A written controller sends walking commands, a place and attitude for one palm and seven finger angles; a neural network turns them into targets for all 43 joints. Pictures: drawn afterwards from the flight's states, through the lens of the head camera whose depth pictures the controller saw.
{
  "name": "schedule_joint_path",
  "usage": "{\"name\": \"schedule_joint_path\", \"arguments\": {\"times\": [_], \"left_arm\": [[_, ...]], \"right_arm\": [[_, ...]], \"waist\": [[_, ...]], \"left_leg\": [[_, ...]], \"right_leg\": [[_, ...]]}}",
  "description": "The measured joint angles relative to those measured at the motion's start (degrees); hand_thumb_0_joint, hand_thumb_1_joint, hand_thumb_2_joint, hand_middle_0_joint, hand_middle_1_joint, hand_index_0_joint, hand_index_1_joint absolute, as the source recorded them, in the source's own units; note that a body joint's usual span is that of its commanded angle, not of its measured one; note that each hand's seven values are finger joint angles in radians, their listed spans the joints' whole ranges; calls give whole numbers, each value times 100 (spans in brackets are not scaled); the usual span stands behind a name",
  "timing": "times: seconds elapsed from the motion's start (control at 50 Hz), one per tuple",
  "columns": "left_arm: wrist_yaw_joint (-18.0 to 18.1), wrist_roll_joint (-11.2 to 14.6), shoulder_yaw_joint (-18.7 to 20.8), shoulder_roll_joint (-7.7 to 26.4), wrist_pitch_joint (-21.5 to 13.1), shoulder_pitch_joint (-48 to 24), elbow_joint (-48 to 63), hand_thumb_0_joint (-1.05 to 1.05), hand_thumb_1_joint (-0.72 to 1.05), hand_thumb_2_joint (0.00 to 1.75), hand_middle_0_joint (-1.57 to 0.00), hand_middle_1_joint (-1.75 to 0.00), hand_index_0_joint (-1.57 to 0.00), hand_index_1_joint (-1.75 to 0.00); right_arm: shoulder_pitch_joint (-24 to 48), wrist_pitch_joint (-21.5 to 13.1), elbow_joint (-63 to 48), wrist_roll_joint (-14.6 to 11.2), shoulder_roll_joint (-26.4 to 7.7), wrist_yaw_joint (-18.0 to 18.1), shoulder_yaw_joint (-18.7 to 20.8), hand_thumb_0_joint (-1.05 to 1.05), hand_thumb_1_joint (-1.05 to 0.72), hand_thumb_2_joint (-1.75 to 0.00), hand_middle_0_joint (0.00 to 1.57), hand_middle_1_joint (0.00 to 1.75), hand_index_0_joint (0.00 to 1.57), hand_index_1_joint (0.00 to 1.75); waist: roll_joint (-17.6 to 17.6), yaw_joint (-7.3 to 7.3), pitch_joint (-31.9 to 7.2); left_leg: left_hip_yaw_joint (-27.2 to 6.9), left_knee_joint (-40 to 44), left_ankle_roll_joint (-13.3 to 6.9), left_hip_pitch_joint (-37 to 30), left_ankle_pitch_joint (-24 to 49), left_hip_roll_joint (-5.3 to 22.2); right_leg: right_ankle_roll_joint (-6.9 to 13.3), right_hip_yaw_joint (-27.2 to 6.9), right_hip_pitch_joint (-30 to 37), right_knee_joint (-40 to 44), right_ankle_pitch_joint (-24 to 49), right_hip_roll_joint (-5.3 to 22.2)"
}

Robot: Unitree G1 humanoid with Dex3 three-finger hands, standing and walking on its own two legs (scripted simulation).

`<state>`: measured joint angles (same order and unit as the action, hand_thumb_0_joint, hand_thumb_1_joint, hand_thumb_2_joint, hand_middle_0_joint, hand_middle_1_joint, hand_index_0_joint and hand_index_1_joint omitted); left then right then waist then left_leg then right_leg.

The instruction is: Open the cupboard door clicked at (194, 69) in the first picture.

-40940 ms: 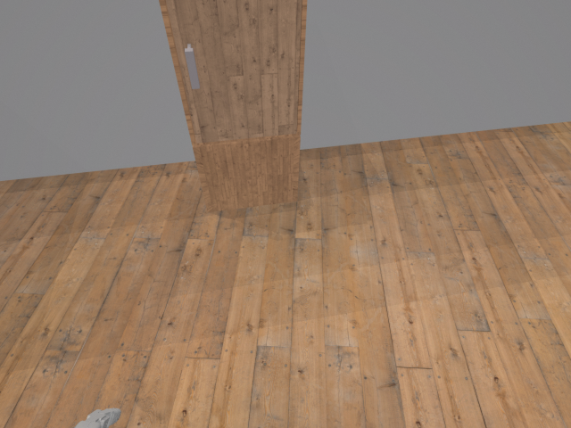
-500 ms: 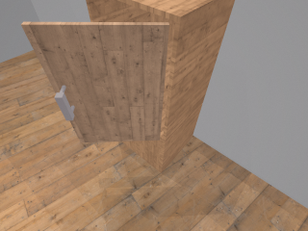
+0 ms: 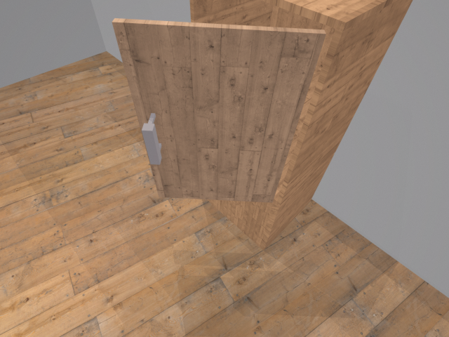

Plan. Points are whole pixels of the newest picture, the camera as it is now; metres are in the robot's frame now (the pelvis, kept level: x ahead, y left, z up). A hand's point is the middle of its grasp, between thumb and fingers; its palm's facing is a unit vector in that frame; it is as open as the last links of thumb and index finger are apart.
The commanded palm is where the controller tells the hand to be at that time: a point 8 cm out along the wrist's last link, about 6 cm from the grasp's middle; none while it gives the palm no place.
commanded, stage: come to a stop and stand still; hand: left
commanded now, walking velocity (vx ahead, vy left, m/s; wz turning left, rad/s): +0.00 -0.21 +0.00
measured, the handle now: (154, 138) +0.57 +0.22 -0.02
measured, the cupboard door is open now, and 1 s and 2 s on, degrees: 43 43 43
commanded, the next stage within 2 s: look again from close up in 1.02 s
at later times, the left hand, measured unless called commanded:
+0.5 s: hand out of the picture -0.05 +0.15 -0.16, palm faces +0.02 -0.97 -0.24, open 7.3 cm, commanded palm none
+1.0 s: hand out of the picture +0.04 +0.12 -0.17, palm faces +0.00 -0.98 -0.19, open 7.3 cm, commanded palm none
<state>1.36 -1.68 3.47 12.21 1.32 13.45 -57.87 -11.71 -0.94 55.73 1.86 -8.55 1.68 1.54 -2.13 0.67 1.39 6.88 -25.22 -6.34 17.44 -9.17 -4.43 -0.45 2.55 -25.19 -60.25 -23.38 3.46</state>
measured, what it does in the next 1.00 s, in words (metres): steps on the spot: right foot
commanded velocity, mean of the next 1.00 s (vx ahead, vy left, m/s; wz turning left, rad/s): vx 0.00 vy -0.02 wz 0.00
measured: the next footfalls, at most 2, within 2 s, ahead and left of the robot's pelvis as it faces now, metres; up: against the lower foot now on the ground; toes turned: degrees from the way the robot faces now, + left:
right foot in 0.22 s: +0.01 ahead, -0.12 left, +0.00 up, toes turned -2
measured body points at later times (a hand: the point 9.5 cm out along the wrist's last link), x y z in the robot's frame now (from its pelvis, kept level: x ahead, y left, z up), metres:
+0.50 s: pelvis +0.00 -0.02 +0.00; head +0.00 -0.05 +0.45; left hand -0.05 +0.20 -0.14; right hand +0.00 -0.25 -0.17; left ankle +0.05 +0.06 -0.73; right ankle -0.03 -0.12 -0.73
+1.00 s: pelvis +0.03 -0.06 +0.00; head +0.04 -0.05 +0.45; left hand +0.04 +0.17 -0.16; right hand +0.04 -0.28 -0.15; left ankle +0.05 +0.06 -0.73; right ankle -0.03 -0.12 -0.73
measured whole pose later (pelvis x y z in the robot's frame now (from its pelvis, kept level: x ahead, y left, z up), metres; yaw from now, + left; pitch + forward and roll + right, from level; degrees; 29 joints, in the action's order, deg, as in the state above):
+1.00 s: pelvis +0.03 -0.06 +0.00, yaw -1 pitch -1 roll +0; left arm 2.3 -0.4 -0.8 9.4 -1.5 17.7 -62.1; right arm -14.7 -1.3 64.2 0.9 -8.7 2.1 -1.1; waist -1.5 0.1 1.0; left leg 5.2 -27.8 -0.7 13.1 -13.7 1.1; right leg 4.2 2.0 -5.3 -25.5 -19.3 -3.6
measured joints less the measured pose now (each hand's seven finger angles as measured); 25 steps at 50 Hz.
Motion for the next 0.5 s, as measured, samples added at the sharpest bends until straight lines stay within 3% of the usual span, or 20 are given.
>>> {"name": "schedule_joint_path", "arguments": {"times": [0.16,0.24,0.3,0.36,0.42,0.5], "left_arm": [[57,43,-162,-282,52,57,-209,0,93,90,-19,-30,-20,-30],[41,58,-195,-286,-7,147,-320,0,95,90,-20,-30,-20,-30],[62,46,-285,-368,-62,267,-403,0,94,90,-20,-30,-20,-30],[56,20,-372,-421,-34,500,-325,0,93,90,-20,-30,-20,-30],[23,35,-402,-477,-117,727,-364,0,92,90,-20,-30,-21,-30],[62,82,-466,-526,-232,1032,-539,0,92,90,-20,-30,-20,-30]], "right_arm": [[-275,13,357,3,20,19,-23,0,-94,-90,20,30,20,30],[-445,71,601,-28,45,-10,-28,0,-93,-90,20,30,20,30],[-561,125,726,-61,28,-35,-59,1,-92,-90,20,30,20,30],[-678,232,574,-43,-41,-107,-69,1,-91,-90,20,30,20,30],[-678,265,536,-43,-164,-119,-53,1,-91,-90,20,30,20,30],[-632,207,543,-63,-220,-122,-85,1,-91,-90,20,30,19,30]], "waist": [[12,-172,-155],[7,-182,-144],[153,-189,-74],[264,-183,-83],[435,-144,-47],[636,-130,-122]], "left_leg": [[24,325,-27,-269,131,-63],[17,217,48,-221,91,-16],[-68,240,161,-262,112,111],[-72,-18,201,-30,-101,164],[-70,-209,190,68,-37,178],[-155,-398,284,-3,-218,280]], "right_leg": [[44,-212,933,2057,-164,-130],[85,-232,1407,3111,516,-147],[71,-123,1531,3317,665,-257],[190,-89,1246,2894,119,-295],[211,-61,1215,2870,502,-303],[225,8,1422,2944,417,-409]]}}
